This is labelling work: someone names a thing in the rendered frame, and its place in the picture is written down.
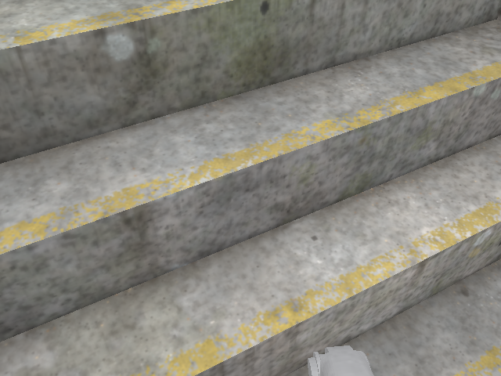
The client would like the robot right thigh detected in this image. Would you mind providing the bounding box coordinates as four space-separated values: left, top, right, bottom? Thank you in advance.
308 345 374 376

